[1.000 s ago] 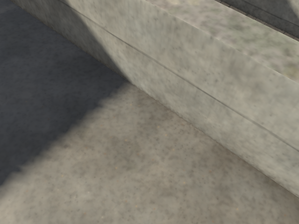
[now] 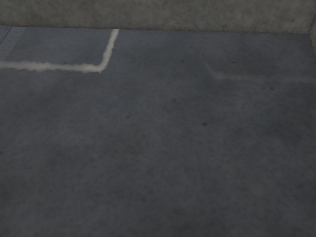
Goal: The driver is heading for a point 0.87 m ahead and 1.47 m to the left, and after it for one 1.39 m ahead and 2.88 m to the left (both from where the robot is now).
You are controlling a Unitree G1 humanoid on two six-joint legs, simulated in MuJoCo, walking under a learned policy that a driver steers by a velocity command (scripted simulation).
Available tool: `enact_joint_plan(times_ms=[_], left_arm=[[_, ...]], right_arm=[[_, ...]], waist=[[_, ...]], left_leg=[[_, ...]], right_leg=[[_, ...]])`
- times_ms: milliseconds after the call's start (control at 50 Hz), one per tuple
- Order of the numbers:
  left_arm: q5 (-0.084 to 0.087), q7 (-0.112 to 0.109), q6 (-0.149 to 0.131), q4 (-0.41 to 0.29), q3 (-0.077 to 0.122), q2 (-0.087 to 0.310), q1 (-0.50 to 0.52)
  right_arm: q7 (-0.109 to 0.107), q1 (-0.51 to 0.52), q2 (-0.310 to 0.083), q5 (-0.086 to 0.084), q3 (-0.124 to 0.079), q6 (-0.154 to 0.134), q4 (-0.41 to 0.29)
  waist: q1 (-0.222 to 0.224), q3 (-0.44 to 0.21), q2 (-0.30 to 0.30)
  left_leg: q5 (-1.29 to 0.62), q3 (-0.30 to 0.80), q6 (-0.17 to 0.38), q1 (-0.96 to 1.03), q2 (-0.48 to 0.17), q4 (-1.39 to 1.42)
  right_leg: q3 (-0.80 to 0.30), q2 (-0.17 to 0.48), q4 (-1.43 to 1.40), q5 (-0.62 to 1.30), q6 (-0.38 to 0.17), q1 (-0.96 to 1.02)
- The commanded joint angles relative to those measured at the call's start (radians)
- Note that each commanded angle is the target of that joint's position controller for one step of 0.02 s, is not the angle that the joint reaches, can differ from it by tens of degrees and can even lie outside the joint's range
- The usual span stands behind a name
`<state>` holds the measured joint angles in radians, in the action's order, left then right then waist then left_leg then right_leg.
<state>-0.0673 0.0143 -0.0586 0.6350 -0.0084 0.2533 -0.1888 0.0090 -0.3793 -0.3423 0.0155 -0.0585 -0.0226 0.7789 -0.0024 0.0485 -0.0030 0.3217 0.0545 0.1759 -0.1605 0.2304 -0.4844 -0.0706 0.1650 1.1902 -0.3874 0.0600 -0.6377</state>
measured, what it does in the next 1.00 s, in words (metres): walks ahead, turning left: right foot, then left foot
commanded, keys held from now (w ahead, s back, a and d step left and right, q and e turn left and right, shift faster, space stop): w+q+shift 0.48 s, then w+shift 0.14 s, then shift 0.36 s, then q+shift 0.02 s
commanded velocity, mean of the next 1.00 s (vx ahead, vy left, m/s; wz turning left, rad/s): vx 0.80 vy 0.00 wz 0.69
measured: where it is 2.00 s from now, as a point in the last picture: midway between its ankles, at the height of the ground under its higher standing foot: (106, 141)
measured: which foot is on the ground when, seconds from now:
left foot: down 0.00-0.18, up 0.20-0.62, down 0.64-1.00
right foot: up 0.00-0.18, down 0.20-0.64, up 0.66-1.00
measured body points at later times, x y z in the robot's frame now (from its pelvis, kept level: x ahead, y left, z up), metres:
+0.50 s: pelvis +0.47 +0.00 +0.00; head +0.49 +0.01 +0.45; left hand +0.28 +0.23 -0.12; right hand +0.81 -0.10 -0.05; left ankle +0.56 +0.15 -0.65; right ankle +0.39 -0.16 -0.73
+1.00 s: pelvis +0.83 +0.20 +0.01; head +0.86 +0.24 +0.45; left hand +0.86 +0.53 -0.07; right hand +1.02 +0.00 -0.12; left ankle +0.70 +0.18 -0.73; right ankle +1.07 +0.24 -0.69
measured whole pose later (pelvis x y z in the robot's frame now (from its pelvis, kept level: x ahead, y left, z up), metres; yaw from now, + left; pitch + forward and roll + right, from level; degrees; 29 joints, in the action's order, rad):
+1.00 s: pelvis +0.83 +0.20 +0.01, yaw +42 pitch +1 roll +1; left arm -0.01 0.02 -0.11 0.68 0.02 0.27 -0.01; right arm -0.03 -0.32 -0.26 -0.02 -0.04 -0.06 0.88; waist -0.09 0.08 0.06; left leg 0.35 0.05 0.11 -0.03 0.14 -0.37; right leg -0.02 0.04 0.53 0.14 0.02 -0.62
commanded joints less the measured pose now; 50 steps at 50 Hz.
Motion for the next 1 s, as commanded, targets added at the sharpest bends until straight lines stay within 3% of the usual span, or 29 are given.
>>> enact_joint_plan(times_ms=[20,80,120,160,180,200,220,240,260,280,300,380,440,500,520,580,620,640,660,680,700,720,740,760,800,860,900,960,1000], left_arm=[[0.005,0.008,0.010,-0.112,0.025,0.121,0.103],[0.031,0.023,-0.001,-0.122,0.015,0.105,0.164],[0.038,0.016,-0.005,-0.116,0.023,0.135,0.159],[0.040,-0.006,-0.007,-0.067,0.056,0.209,-0.011],[0.046,-0.026,-0.007,-0.025,0.079,0.247,-0.211],[0.029,-0.053,-0.009,0.018,0.107,0.313,-0.423],[-0.013,-0.058,-0.014,0.029,0.113,0.366,-0.451],[-0.004,-0.043,-0.012,0.007,0.118,0.348,-0.287],[0.008,-0.038,-0.006,-0.020,0.100,0.238,-0.152],[0.016,-0.032,-0.003,-0.008,0.086,0.180,-0.119],[0.016,-0.032,-0.003,0.015,0.079,0.161,-0.123],[0.048,-0.011,-0.045,0.125,0.062,0.106,-0.195],[0.043,-0.005,-0.068,0.141,0.062,0.118,-0.156],[0.039,-0.013,-0.073,0.186,0.067,0.139,-0.209],[0.037,-0.017,-0.072,0.199,0.067,0.152,-0.237],[0.043,-0.033,-0.045,0.211,0.078,0.245,-0.271],[0.029,-0.039,-0.010,0.189,0.085,0.284,-0.204],[0.034,-0.033,-0.005,0.187,0.085,0.272,-0.185],[0.025,-0.022,-0.011,0.156,0.062,0.136,-0.230],[0.088,-0.020,-0.016,0.084,0.053,0.154,-0.318],[0.080,-0.029,-0.026,0.086,0.053,0.183,-0.187],[0.082,-0.030,-0.030,0.088,0.046,0.155,-0.181],[0.061,-0.030,-0.024,0.098,0.040,0.133,-0.157],[0.108,-0.047,-0.052,0.099,0.072,0.177,-0.130],[0.098,-0.048,-0.048,0.090,0.070,0.141,-0.138],[0.063,-0.031,-0.053,0.035,0.044,0.058,0.002],[0.054,-0.014,-0.063,0.022,0.031,0.029,0.086],[0.065,0.006,-0.066,-0.005,0.041,0.068,0.162],[0.051,0.008,-0.066,-0.011,0.060,0.124,0.152]], right_arm=[[-0.003,0.078,-0.136,-0.001,-0.035,-0.052,-0.083],[0.004,0.048,-0.165,-0.013,-0.051,-0.059,-0.063],[0.002,0.027,-0.189,-0.021,-0.059,-0.058,-0.048],[-0.003,0.032,-0.236,-0.014,-0.069,-0.055,-0.039],[0.003,0.087,-0.261,-0.003,-0.073,-0.057,-0.043],[0.005,0.127,-0.171,0.005,-0.050,-0.071,-0.059],[-0.002,0.099,0.013,-0.011,-0.002,-0.073,-0.109],[-0.005,0.045,-0.047,-0.024,0.004,-0.066,-0.137],[-0.003,0.095,-0.106,0.000,-0.006,-0.045,-0.102],[0.013,0.135,-0.114,0.014,-0.007,-0.029,-0.096],[0.029,0.163,-0.101,0.020,-0.007,-0.016,-0.094],[0.068,0.260,-0.002,0.024,0.024,0.031,-0.163],[0.080,0.340,0.005,0.014,0.036,0.033,-0.217],[0.097,0.459,-0.004,0.023,0.046,0.025,-0.242],[0.100,0.459,0.013,0.021,0.053,0.021,-0.234],[0.079,0.362,-0.022,0.028,0.042,0.002,-0.178],[0.050,-0.012,-0.102,0.022,0.001,-0.007,-0.047],[0.027,-0.143,-0.135,0.030,-0.023,-0.005,0.011],[0.003,-0.045,-0.222,0.017,-0.045,0.002,0.003],[-0.001,-0.008,-0.264,0.030,-0.056,0.006,-0.049],[-0.009,-0.012,-0.203,0.015,-0.053,0.002,-0.048],[-0.019,0.025,-0.163,0.003,-0.042,-0.008,-0.013],[-0.019,0.069,-0.109,0.003,-0.028,-0.023,-0.004],[0.005,0.171,-0.050,-0.047,-0.016,-0.060,-0.069],[0.012,0.207,-0.042,-0.046,-0.009,-0.084,-0.039],[-0.018,0.187,-0.031,-0.040,-0.003,-0.076,0.007],[-0.039,0.119,-0.038,-0.036,-0.007,-0.058,0.029],[-0.047,0.027,-0.055,-0.036,-0.011,-0.042,0.072],[-0.046,0.032,-0.053,-0.033,-0.013,-0.035,0.083]], waist=[[0.024,0.111,-0.005],[-0.018,0.057,-0.032],[-0.026,0.011,-0.035],[0.058,-0.120,-0.026],[0.189,-0.209,-0.019],[0.280,-0.311,0.043],[0.207,-0.355,0.321],[0.100,-0.363,0.406],[0.080,-0.221,0.231],[0.071,-0.130,0.119],[0.060,-0.080,0.077],[0.015,0.028,0.077],[-0.026,0.065,0.093],[-0.004,0.126,0.023],[-0.002,0.117,0.018],[-0.079,0.040,0.092],[-0.251,-0.153,0.131],[-0.287,-0.193,0.075],[-0.121,-0.189,-0.225],[-0.080,-0.444,-0.208],[-0.112,-0.365,0.011],[-0.049,-0.176,0.036],[-0.005,-0.092,0.098],[0.003,-0.116,0.181],[0.059,-0.083,0.098],[0.037,-0.011,0.021],[-0.026,-0.052,-0.002],[-0.068,-0.076,-0.053],[-0.033,-0.078,-0.087]], left_leg=[[-0.173,0.327,0.155,-0.246,-0.225,0.326],[-0.430,0.308,0.093,-0.232,-0.215,0.314],[-0.595,0.332,0.060,-0.111,-0.240,0.252],[-0.887,0.333,0.008,-0.006,-0.233,-0.006],[-0.898,0.312,-0.018,-0.078,-0.211,-0.255],[-0.665,0.251,-0.039,-0.229,-0.148,-0.586],[0.219,0.165,-0.044,-0.484,-0.057,-0.900],[0.122,0.114,-0.036,-0.594,-0.097,-0.978],[0.004,0.083,-0.039,-0.607,-0.189,-0.957],[-0.048,0.055,-0.049,-0.586,-0.230,-0.913],[-0.054,0.046,-0.061,-0.567,-0.258,-0.885],[-0.120,0.024,-0.076,-0.624,-0.320,-0.828],[-0.269,-0.028,-0.074,-0.595,-0.319,-0.671],[-0.332,-0.153,-0.038,-0.532,-0.279,-0.405],[-0.335,-0.186,-0.016,-0.470,-0.244,-0.342],[-0.256,-0.227,0.027,-0.271,-0.137,-0.245],[-0.153,-0.160,0.072,0.115,-0.095,-0.195],[-0.183,-0.077,0.079,0.324,-0.135,-0.073],[-0.469,0.227,0.049,0.485,-0.367,-0.128],[-0.607,0.650,0.259,0.709,-0.578,-0.004],[-0.686,0.574,0.235,0.593,-0.542,0.072],[-0.799,0.444,0.213,0.376,-0.524,0.099],[-0.824,0.355,0.177,0.221,-0.479,0.115],[-0.722,0.360,0.171,0.136,-0.456,0.161],[-0.776,0.272,0.142,0.028,-0.430,0.197],[-0.928,0.078,0.080,-0.128,-0.305,0.217],[-0.855,0.003,0.023,-0.111,-0.233,0.197],[-0.713,0.052,-0.018,-0.021,-0.272,0.169],[-0.702,0.111,-0.042,0.034,-0.297,0.079]], right_leg=[[0.071,-0.017,-0.234,0.154,0.023,0.034],[0.088,-0.086,-0.480,0.447,-0.010,0.239],[0.080,-0.122,-0.570,0.457,-0.034,0.320],[0.076,-0.184,-0.587,0.297,-0.053,0.523],[0.089,-0.172,-0.591,0.234,-0.058,0.741],[-0.036,-0.035,-0.593,-0.004,-0.078,0.970],[-0.459,0.254,-0.763,-0.330,-0.103,1.083],[-0.821,0.309,-0.950,-0.447,-0.155,0.999],[-0.658,0.264,-0.949,-0.508,-0.169,0.850],[-0.487,0.221,-0.932,-0.348,-0.170,0.727],[-0.352,0.183,-0.938,-0.203,-0.154,0.650],[-0.021,0.146,-1.001,0.146,-0.111,0.548],[0.197,0.097,-1.040,0.382,-0.093,0.486],[0.328,0.049,-1.100,0.574,-0.087,0.525],[0.363,0.043,-1.090,0.774,-0.081,0.550],[0.356,0.097,-0.915,1.391,-0.099,0.680],[0.330,0.115,-0.473,1.470,-0.138,0.634],[0.338,0.042,-0.130,1.115,-0.124,0.485],[0.297,-0.128,0.265,-0.094,-0.081,0.176],[0.088,-0.174,0.486,-0.141,-0.068,-0.070],[0.035,-0.126,0.448,-0.018,-0.068,-0.098],[0.053,-0.093,0.347,0.017,-0.066,-0.077],[0.041,-0.060,0.239,0.015,-0.060,-0.024],[-0.022,-0.050,0.226,-0.012,-0.043,0.033],[-0.017,-0.009,0.070,0.030,-0.020,0.070],[0.079,-0.060,-0.253,0.169,-0.006,0.121],[0.135,-0.132,-0.498,0.443,-0.008,0.203],[0.114,-0.188,-0.676,0.632,-0.034,0.258],[0.079,-0.198,-0.714,0.592,-0.075,0.295]])
Next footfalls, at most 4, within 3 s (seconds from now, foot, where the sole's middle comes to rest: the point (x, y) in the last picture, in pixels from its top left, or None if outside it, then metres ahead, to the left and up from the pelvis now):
0.20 right None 0.43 -0.15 -0.76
0.64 left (128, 178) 0.73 0.20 -0.76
1.04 right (116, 118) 1.09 0.29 -0.76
1.52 left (95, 158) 0.84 0.37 -0.76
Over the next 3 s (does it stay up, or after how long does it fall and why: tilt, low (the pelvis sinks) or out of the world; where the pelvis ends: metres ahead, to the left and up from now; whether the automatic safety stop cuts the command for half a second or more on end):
stays up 0.70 0.97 -0.03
